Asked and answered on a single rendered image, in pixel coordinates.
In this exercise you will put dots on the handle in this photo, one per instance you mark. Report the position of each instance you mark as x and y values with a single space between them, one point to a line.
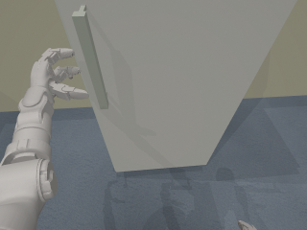
85 37

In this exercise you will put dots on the right robot hand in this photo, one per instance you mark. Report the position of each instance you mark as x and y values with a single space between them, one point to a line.
245 226

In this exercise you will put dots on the robot left forearm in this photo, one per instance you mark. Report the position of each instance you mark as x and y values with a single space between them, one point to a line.
33 129

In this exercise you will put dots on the fridge door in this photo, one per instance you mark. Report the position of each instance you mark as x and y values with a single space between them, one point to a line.
175 72

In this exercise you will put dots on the robot left upper arm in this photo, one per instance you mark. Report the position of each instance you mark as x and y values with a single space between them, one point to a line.
24 189

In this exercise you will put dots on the left robot hand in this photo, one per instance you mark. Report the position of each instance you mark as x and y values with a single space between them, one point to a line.
43 75

